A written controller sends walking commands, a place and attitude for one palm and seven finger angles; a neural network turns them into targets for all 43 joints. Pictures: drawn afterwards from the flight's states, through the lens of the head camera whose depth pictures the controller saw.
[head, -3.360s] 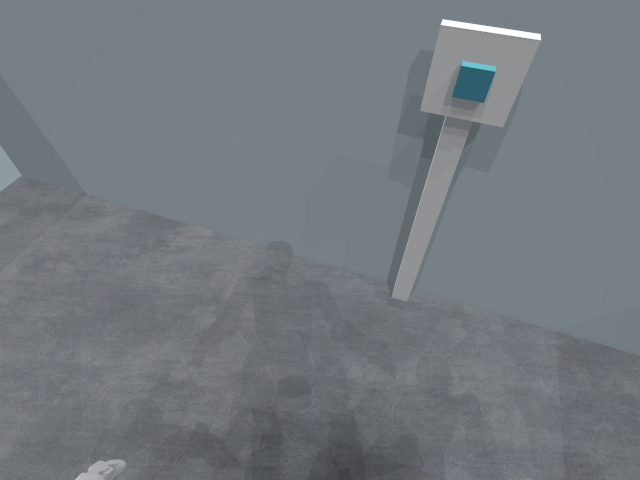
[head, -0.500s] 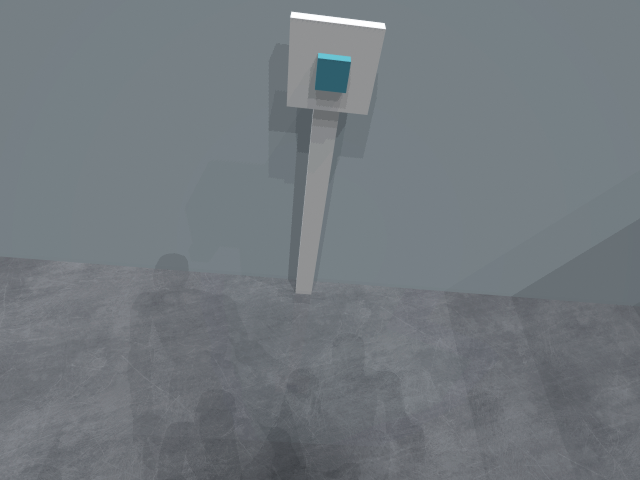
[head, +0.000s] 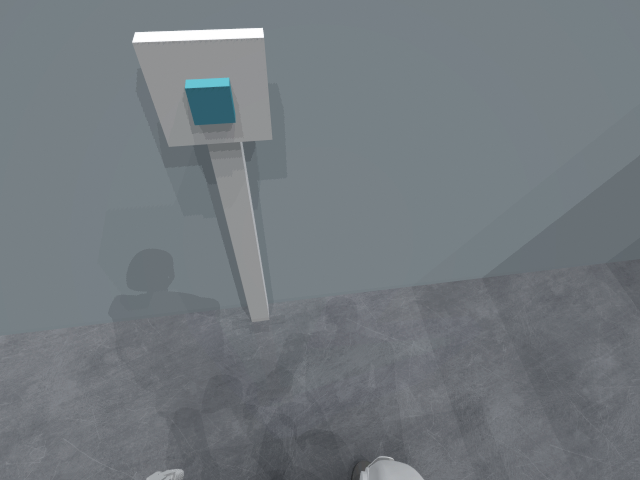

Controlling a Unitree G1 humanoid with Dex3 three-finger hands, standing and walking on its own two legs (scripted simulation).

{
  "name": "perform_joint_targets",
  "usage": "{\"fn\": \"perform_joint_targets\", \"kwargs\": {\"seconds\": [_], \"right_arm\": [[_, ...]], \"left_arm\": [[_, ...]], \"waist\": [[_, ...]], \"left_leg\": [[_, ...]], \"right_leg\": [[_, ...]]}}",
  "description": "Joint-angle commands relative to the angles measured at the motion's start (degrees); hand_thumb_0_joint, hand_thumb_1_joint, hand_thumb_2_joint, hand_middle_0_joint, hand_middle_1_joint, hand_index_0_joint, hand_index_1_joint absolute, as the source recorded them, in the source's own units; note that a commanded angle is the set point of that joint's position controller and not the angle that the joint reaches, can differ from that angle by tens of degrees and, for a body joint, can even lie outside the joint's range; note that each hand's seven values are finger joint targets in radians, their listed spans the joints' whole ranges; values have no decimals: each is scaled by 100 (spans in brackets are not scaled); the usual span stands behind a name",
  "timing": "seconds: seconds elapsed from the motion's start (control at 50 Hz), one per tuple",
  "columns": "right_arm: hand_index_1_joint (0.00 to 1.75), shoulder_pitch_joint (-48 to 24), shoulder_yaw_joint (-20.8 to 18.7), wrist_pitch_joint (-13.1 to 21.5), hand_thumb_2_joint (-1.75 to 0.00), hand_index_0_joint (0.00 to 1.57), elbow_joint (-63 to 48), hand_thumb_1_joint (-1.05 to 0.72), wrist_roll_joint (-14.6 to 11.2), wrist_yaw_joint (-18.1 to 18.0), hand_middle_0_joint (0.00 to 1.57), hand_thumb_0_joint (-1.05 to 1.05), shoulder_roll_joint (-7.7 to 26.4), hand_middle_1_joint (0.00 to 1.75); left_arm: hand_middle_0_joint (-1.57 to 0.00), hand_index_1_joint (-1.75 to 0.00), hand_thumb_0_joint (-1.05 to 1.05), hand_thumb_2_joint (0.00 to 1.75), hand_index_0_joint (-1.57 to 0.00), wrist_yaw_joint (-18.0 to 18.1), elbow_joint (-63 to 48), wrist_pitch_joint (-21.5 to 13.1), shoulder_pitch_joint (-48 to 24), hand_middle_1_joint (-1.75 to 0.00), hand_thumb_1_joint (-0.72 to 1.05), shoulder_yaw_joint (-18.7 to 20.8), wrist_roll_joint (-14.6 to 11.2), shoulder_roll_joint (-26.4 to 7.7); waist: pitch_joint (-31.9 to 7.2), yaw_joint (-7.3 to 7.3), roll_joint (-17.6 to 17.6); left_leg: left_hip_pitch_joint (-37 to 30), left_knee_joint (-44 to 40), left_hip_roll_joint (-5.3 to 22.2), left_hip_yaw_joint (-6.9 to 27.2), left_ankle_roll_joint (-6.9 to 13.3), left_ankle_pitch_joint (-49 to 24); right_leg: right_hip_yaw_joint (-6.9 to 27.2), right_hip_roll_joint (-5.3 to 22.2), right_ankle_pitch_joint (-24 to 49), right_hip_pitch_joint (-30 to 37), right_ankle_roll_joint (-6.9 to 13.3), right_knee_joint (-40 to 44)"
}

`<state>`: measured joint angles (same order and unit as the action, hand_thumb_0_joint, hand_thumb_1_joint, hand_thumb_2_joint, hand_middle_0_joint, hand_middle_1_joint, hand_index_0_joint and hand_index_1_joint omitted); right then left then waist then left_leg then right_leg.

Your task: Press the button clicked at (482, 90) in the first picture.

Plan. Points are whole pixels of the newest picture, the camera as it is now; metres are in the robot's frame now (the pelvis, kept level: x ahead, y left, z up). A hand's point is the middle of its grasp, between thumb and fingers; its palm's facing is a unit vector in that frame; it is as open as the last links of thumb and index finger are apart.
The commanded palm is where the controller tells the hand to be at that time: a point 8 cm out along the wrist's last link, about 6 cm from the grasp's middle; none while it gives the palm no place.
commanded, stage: take the last steps up to it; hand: left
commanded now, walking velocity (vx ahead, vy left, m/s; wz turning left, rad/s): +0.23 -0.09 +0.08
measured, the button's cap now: (211, 100) +0.64 +0.15 +0.11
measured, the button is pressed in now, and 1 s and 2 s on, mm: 0 0 0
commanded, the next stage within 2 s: come to a stop and stand still in 0.20 s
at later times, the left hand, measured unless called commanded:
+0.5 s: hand out of the picture +0.13 +0.13 -0.18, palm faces +0.14 -0.98 -0.13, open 7.3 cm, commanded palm none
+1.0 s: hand out of the picture +0.14 +0.09 -0.15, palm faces +0.13 -0.96 -0.26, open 7.4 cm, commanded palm none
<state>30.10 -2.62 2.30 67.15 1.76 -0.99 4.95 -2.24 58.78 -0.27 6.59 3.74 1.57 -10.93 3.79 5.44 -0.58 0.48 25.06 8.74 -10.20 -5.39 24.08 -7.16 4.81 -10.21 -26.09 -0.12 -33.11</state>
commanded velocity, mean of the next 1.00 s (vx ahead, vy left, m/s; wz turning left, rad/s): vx -0.02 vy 0.04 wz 0.02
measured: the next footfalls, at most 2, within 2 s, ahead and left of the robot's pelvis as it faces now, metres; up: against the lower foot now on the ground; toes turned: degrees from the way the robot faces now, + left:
right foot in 0.02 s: +0.14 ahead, -0.14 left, +0.00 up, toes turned -8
left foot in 0.38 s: +0.24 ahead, +0.06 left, +0.00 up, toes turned +13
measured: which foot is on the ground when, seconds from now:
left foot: down 0.00-0.02, up 0.04-0.36, down 0.38-0.80, up 0.82-1.00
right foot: up 0.00-0.00, down 0.02-0.42, up 0.44-0.78, down 0.80-1.00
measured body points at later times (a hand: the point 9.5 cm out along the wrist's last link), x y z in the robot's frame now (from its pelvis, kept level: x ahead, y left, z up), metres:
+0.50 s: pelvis +0.17 -0.03 +0.01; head +0.17 +0.01 +0.45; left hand +0.12 +0.19 -0.17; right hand +0.30 -0.23 -0.12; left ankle +0.20 +0.05 -0.73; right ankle +0.11 -0.15 -0.71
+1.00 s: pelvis +0.14 -0.09 +0.01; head +0.14 -0.12 +0.46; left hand +0.14 +0.14 -0.13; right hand +0.19 -0.35 -0.15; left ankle +0.11 +0.05 -0.66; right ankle +0.17 -0.21 -0.73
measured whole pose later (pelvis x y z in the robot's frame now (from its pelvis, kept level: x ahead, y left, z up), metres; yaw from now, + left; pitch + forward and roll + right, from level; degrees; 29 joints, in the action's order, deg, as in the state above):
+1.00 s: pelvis +0.14 -0.09 +0.01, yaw +3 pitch -1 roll +2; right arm 13.9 -4.6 -4.3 58.7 1.4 0.7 14.1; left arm 1.8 57.5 1.2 17.2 2.1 1.9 -7.9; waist 0.7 -1.2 1.5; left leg 24.6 56.6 1.2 -1.9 -2.5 18.9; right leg -3.3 5.1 -13.3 -15.2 -0.5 -29.2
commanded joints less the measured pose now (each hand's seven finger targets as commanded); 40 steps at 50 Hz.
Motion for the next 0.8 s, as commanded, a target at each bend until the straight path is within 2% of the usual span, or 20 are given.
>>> {"fn": "perform_joint_targets", "kwargs": {"seconds": [0.0,0.02,0.04,0.08,0.14,0.26,0.3,0.32,0.34,0.36,0.38,0.4,0.44,0.54,0.58,0.68,0.72,0.74,0.76,0.78], "right_arm": [[30,118,-73,102,-90,20,-473,-90,-149,13,20,0,453,30],[30,-238,-81,21,-90,20,-614,-90,-181,-13,20,0,647,30],[30,-491,-123,32,-90,20,-635,-90,-150,-5,20,0,574,30],[30,-865,-141,-17,-90,20,-639,-90,-44,22,20,0,582,30],[30,-462,-108,-167,-90,20,-566,-90,3,48,20,0,335,30],[30,-1209,-22,-105,-90,20,-932,-90,-20,117,20,0,436,30],[30,-1269,35,-67,-90,20,-906,-90,-24,88,20,0,482,30],[30,-1270,62,-46,-90,20,-833,-90,-38,61,20,0,497,30],[30,-1057,79,2,-90,20,-733,-90,-44,20,20,0,629,30],[30,-987,57,32,-90,20,-708,-90,-44,-32,20,0,941,30],[30,-1130,46,-6,-90,20,-723,-90,-98,-89,20,0,1158,30],[30,-1270,47,-37,-90,20,-701,-90,-145,-161,20,0,1254,30],[30,-1475,1,-101,-90,20,-760,-90,-149,-250,20,0,1289,30],[30,-1910,-244,-295,-90,20,-1046,-90,-95,-208,20,0,1502,30],[30,-2145,-273,-316,-90,20,-1132,-90,-89,-164,20,0,1444,30],[30,-2513,-335,-360,-90,20,-1291,-90,-31,-35,20,0,1350,30],[30,-2492,-317,-391,-90,20,-1271,-90,-60,13,20,0,1310,30],[30,-2400,-288,-405,-90,20,-1261,-90,-99,44,20,0,1098,30],[30,-2210,-216,-457,-90,20,-1356,-90,-137,83,20,0,709,30],[30,-2345,-232,-531,-90,20,-1509,-90,-101,108,20,0,784,30]], "left_arm": [[-20,-30,0,90,-20,205,542,-356,2591,-30,90,340,-10,-1535],[-20,-30,0,90,-20,265,487,-313,2428,-30,90,328,-96,-1497],[-20,-30,0,90,-20,278,348,-287,1819,-30,90,286,-61,-1276],[-20,-30,0,90,-20,333,190,-309,1057,-30,90,79,-39,-538],[-20,-30,0,90,-20,374,105,-383,847,-30,90,-29,26,-138],[-20,-30,0,90,-20,342,165,-349,1049,-30,90,-61,-9,-428],[-20,-30,0,90,-20,345,212,-312,1046,-30,90,-75,-49,-442],[-20,-30,0,90,-20,364,270,-281,1089,-30,90,-115,-77,-349],[-20,-30,0,90,-20,385,298,-247,1175,-30,90,-152,-92,-252],[-20,-30,0,90,-20,417,288,-203,1408,-30,90,-199,-112,-94],[-20,-30,0,90,-20,460,318,-137,1681,-30,90,-242,-119,-20],[-20,-30,0,90,-20,493,352,-53,1742,-30,90,-236,-124,-188],[-20,-30,0,90,-20,502,252,68,1540,-30,90,-164,-95,-401],[-20,-30,0,90,-20,477,-8,190,1338,-30,90,10,-42,-298],[-20,-30,0,90,-20,476,-108,236,1397,-30,90,53,-56,-218],[-20,-30,0,90,-20,446,-202,227,1635,-30,90,28,-40,-6],[-20,-30,0,90,-20,446,-105,139,1974,-30,90,3,3,-55],[-20,-30,0,90,-20,461,-64,83,2117,-30,90,4,51,-288],[-20,-30,0,90,-20,478,-198,0,1852,-30,90,34,97,-800],[-20,-30,0,90,-20,455,-411,43,1605,-30,90,49,55,-1169]], "waist": [[-1807,-1181,-1803],[-1773,-1185,-1456],[-1286,-1039,-1421],[-274,-687,-393],[-218,-293,-463],[-218,-446,-573],[-174,-405,-461],[-166,-396,-228],[-371,-316,148],[-640,-405,753],[-670,-521,1258],[-715,-503,1882],[-367,-490,1469],[-841,-452,476],[-957,-552,637],[-779,-687,1185],[-725,-865,855],[-611,-936,151],[-243,-780,-1332],[-7,-855,-1410]], "left_leg": [[3434,4171,-547,258,429,1166],[3381,4888,-364,884,589,1005],[3674,5300,-183,928,585,586],[3434,4887,158,915,572,-134],[2749,3896,74,696,469,-362],[2358,1854,-151,372,445,-563],[1904,1103,-285,308,435,-997],[1394,537,-347,318,414,-1607],[779,129,-186,530,460,-3137],[181,183,415,1042,702,-5116],[-5,125,950,1467,1057,-6259],[44,-153,1169,1711,1324,-6988],[142,-318,1274,1626,1564,-7434],[-64,-148,1234,1177,1689,-6345],[258,-181,1135,971,1619,-5583],[1414,-343,893,885,1393,-3012],[1909,-27,615,862,1113,-1450],[2201,522,183,656,830,-540],[2698,1564,-532,352,415,473],[2704,2418,-676,774,420,830]], "right_leg": [[2743,2008,492,4545,836,1151],[2950,2186,214,3750,1018,1619],[2725,2003,-255,3209,1063,1760],[1588,1561,-199,1771,953,1892],[642,1197,735,1003,859,1974],[547,1087,1193,1497,1003,1785],[468,925,1505,1579,877,1482],[386,770,1863,1469,709,1156],[191,496,2020,1415,414,653],[121,241,1182,1154,94,403],[70,24,-324,1035,-111,276],[105,-47,-1495,1029,-230,-250],[502,-4,-2195,591,-241,-1251],[723,-173,-1948,-74,-249,-2716],[728,-175,-1796,15,-269,-2843],[371,-133,-1380,919,-163,-1465],[235,-149,-564,1610,-184,-182],[464,42,-229,1825,-196,645],[2054,1165,-760,1350,170,1690],[2886,1939,-1164,582,662,2246]]}}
